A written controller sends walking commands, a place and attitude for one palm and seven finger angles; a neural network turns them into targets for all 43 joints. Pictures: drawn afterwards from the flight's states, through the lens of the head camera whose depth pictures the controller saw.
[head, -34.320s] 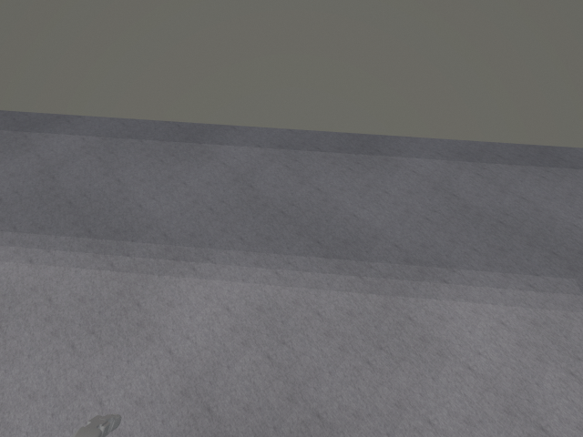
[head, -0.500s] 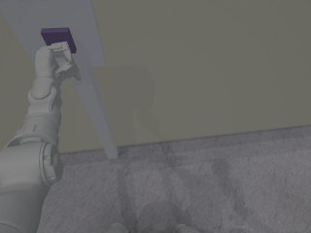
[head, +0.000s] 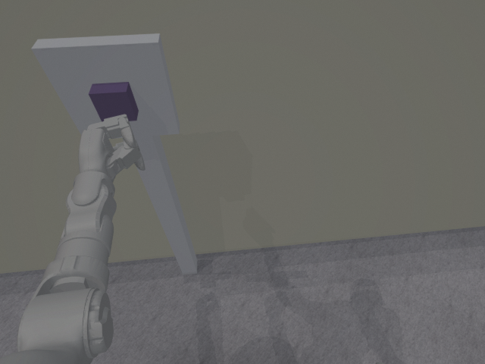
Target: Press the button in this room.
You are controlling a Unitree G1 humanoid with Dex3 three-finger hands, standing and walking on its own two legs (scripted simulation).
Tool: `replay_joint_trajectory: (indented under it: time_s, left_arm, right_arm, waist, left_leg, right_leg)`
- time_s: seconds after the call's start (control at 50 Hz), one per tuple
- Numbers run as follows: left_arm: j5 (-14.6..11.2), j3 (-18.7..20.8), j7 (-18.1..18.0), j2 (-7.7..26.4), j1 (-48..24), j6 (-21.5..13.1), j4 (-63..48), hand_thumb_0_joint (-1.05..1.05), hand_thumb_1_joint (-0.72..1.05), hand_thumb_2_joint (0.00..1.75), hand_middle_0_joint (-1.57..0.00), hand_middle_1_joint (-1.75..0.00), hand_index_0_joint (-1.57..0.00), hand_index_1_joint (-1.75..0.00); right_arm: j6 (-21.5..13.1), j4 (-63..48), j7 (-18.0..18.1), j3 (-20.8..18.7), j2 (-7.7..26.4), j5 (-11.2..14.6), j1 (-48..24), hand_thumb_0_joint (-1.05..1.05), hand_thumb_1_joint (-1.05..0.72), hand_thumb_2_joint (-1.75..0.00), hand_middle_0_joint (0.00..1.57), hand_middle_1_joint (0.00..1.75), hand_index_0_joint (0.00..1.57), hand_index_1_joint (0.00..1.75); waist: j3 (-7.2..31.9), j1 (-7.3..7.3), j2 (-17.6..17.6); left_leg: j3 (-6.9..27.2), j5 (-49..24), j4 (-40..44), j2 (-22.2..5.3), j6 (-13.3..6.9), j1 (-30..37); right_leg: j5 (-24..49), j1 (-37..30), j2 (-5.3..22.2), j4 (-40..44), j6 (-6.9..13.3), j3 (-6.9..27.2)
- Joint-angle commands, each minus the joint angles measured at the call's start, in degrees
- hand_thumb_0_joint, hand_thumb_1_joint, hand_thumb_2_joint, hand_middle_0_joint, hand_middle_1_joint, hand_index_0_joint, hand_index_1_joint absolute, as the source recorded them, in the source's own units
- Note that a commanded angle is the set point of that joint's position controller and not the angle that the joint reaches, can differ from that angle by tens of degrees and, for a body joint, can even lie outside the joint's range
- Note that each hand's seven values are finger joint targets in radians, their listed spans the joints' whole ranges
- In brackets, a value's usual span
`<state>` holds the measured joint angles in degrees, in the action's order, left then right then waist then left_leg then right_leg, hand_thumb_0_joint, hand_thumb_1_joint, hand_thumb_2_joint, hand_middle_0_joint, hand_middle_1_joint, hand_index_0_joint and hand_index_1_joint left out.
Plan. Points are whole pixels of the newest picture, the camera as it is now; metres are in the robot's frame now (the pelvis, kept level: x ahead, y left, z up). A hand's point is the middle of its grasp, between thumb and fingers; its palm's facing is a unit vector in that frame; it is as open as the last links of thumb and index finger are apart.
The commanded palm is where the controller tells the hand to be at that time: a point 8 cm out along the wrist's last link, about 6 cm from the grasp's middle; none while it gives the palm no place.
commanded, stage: pull the fist back off the button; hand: left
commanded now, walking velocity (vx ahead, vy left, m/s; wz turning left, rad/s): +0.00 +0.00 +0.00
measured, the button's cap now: (115, 101) +0.52 +0.22 +0.16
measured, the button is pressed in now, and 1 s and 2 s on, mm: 0 0 0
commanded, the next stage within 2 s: draw the hand back to the body in 0.36 s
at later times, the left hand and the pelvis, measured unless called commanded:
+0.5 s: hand (125, 179) +0.37 +0.18 +0.13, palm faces +0.11 -0.99 -0.01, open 3.1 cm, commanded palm +0.33 +0.23 +0.13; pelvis +0.00 -0.01 +0.01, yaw +3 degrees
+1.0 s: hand (72, 231) +0.27 +0.21 +0.15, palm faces +0.13 -0.99 -0.05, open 3.1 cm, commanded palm +0.23 +0.25 +0.16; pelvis -0.02 +0.00 +0.02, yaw +2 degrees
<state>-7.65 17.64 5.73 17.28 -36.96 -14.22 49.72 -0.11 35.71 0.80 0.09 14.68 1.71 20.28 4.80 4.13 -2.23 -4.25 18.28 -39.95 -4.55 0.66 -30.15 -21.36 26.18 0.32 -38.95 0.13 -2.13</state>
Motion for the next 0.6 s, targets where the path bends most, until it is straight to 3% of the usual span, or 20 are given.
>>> replay_joint_trajectory:
  time_s: [0.0, 0.06, 0.1, 0.18, 0.24, 0.26, 0.28, 0.32, 0.38, 0.44, 0.46, 0.48, 0.52, 0.58]
  left_arm:
    - [-2.5, 0.5, 0.7, 11.2, -18.5, -2.3, -20.7, 0.0, 0.9, 0.9, -1.3, -1.5, -1.3, -1.5]
    - [-3.3, -2.0, 1.4, 8.5, -15.7, -1.2, -25.6, 0.0, 0.9, 0.9, -1.3, -1.5, -1.3, -1.5]
    - [-3.6, -3.7, 1.5, 6.5, -13.9, -0.5, -29.9, 0.0, 0.9, 0.9, -1.3, -1.5, -1.3, -1.5]
    - [-4.3, -5.3, 0.9, 4.1, -8.6, 1.5, -34.2, 0.0, 0.9, 0.9, -1.3, -1.5, -1.3, -1.5]
    - [-4.6, -4.0, 0.3, 4.9, -4.2, 3.3, -35.7, 0.0, 0.9, 0.9, -1.3, -1.5, -1.3, -1.5]
    - [-4.4, -3.1, -0.1, 6.6, -4.5, 3.4, -36.7, 0.0, 0.9, 0.9, -1.3, -1.5, -1.3, -1.5]
    - [-4.3, -4.0, -0.3, 5.3, -5.2, 3.8, -37.2, 0.0, 0.9, 0.9, -1.3, -1.5, -1.3, -1.5]
    - [-3.8, -2.9, -0.7, 7.2, -6.7, 4.2, -37.3, 0.0, 0.9, 0.9, -1.3, -1.5, -1.3, -1.5]
    - [-3.6, -4.8, -0.9, 5.3, -9.1, 4.6, -35.1, 0.0, 0.9, 0.9, -1.3, -1.5, -1.3, -1.5]
    - [-4.0, -4.0, -0.2, 6.5, -11.7, 4.3, -33.1, 0.0, 0.9, 0.9, -1.3, -1.5, -1.3, -1.5]
    - [-4.2, -3.2, 0.1, 7.3, -9.5, 3.9, -33.2, 0.0, 0.9, 0.9, -1.3, -1.5, -1.3, -1.5]
    - [-4.4, -3.4, 0.8, 6.6, -6.8, 3.9, -34.0, 0.0, 0.9, 0.9, -1.3, -1.5, -1.3, -1.5]
    - [-4.8, -2.0, 1.6, 8.4, -4.6, 3.9, -35.7, 0.0, 0.9, 0.9, -1.3, -1.5, -1.3, -1.5]
    - [-5.9, -0.8, 2.7, 8.7, 2.3, 4.7, -37.6, 0.0, 0.9, 0.9, -1.3, -1.5, -1.3, -1.5]
  right_arm:
    - [-2.0, -7.2, 0.9, -3.0, 8.0, 0.9, -0.3, 0.0, -0.9, -0.9, 0.2, 0.3, 0.2, 0.3]
    - [-2.2, -7.5, 1.2, -3.0, 7.8, 1.1, -1.5, 0.0, -0.9, -0.9, 0.2, 0.3, 0.2, 0.3]
    - [-2.5, -7.6, 1.2, -3.0, 7.4, 1.2, -2.7, 0.0, -0.9, -0.9, 0.2, 0.3, 0.2, 0.3]
    - [-3.1, -7.9, 1.3, -2.8, 7.2, 1.3, -4.8, 0.0, -0.9, -0.9, 0.2, 0.3, 0.2, 0.3]
    - [-3.2, -8.3, 1.5, -2.6, 7.2, 1.2, -6.3, 0.0, -0.9, -0.9, 0.2, 0.3, 0.2, 0.3]
    - [-3.1, -8.3, 1.7, -2.4, 7.4, 1.2, -6.5, 0.0, -0.9, -0.9, 0.2, 0.3, 0.2, 0.3]
    - [-3.1, -8.5, 1.7, -2.2, 7.0, 1.2, -7.3, 0.0, -0.9, -0.9, 0.2, 0.3, 0.2, 0.3]
    - [-2.9, -8.1, 2.1, -1.9, 7.0, 1.1, -7.9, 0.0, -0.9, -0.9, 0.2, 0.3, 0.2, 0.3]
    - [-2.9, -7.7, 2.5, -1.4, 6.7, 1.1, -8.7, 0.0, -0.9, -0.9, 0.2, 0.3, 0.2, 0.3]
    - [-3.0, -7.2, 3.0, -1.2, 6.8, 1.1, -9.0, 0.0, -0.9, -0.9, 0.2, 0.3, 0.2, 0.3]
    - [-3.0, -7.5, 3.0, -1.3, 6.9, 1.0, -8.7, 0.0, -0.9, -0.9, 0.2, 0.3, 0.2, 0.3]
    - [-3.2, -8.3, 2.9, -1.2, 6.6, 1.2, -9.7, 0.0, -0.9, -0.9, 0.2, 0.3, 0.2, 0.3]
    - [-3.5, -8.9, 2.9, -1.0, 6.5, 1.2, -10.2, 0.0, -0.9, -0.9, 0.2, 0.3, 0.2, 0.3]
    - [-3.8, -10.0, 2.7, -0.9, 6.4, 1.4, -11.1, 0.0, -0.9, -0.9, 0.2, 0.3, 0.2, 0.3]
  waist:
    - [18.9, -1.48, 0.9]
    - [18.0, -1.08, 2.0]
    - [18.7, -1.41, -1.3]
    - [16.8, -1.76, 0.0]
    - [15.4, -2.73, 3.4]
    - [15.1, -2.66, 4.3]
    - [14.8, -2.66, 3.5]
    - [13.5, -2.52, 2.5]
    - [10.4, -1.35, 3.5]
    - [11.3, -1.3, 2.5]
    - [12.9, -2.13, 3.9]
    - [14.4, -3.13, 1.4]
    - [15.9, -4.1, -0.9]
    - [15.3, -5.41, 1.6]
  left_leg:
    - [1.8, -18.6, 3.0, 4.0, -2.7, 15.2]
    - [2.0, -19.6, 3.2, 4.0, -2.9, 16.7]
    - [2.2, -21.7, 3.2, 4.0, -2.7, 19.1]
    - [2.7, -21.5, 3.8, 3.9, -2.6, 19.7]
    - [2.7, -19.7, 4.8, 4.3, -2.6, 18.4]
    - [2.8, -19.4, 4.9, 4.3, -2.7, 18.0]
    - [2.6, -19.2, 5.2, 4.5, -2.7, 18.0]
    - [2.8, -17.7, 5.5, 4.5, -2.5, 17.8]
    - [3.1, -14.4, 5.7, 4.6, -2.6, 17.3]
    - [3.2, -12.6, 5.8, 4.8, -2.5, 17.5]
    - [3.4, -13.2, 5.9, 4.7, -2.6, 17.6]
    - [3.0, -13.9, 6.0, 4.8, -2.5, 18.3]
    - [2.8, -15.0, 6.3, 5.0, -2.4, 18.8]
    - [2.6, -15.2, 7.4, 4.9, -2.5, 17.8]
  right_leg:
    - [27.6, -7.9, -2.3, 4.7, 0.4, 0.3]
    - [28.5, -8.1, -2.3, 5.1, 0.4, 0.0]
    - [29.6, -7.8, -2.1, 5.0, 0.4, -0.2]
    - [28.8, -7.5, -2.0, 5.4, 0.4, -0.8]
    - [28.7, -9.2, -1.7, 6.0, 0.2, -0.8]
    - [28.3, -9.8, -1.6, 6.2, 0.2, -0.7]
    - [28.5, -9.8, -1.4, 6.2, 0.2, -0.6]
    - [26.8, -9.3, -1.3, 6.6, 0.2, -0.4]
    - [23.1, -7.1, -1.3, 7.8, 0.1, -0.2]
    - [20.8, -7.1, -1.1, 8.4, 0.2, 0.2]
    - [21.1, -8.8, -1.2, 8.2, 0.3, 0.1]
    - [22.2, -9.6, -0.9, 8.0, 0.4, 0.4]
    - [23.7, -11.5, -0.8, 7.9, 0.6, 0.4]
    - [24.5, -13.6, -0.8, 8.3, 0.4, 0.2]
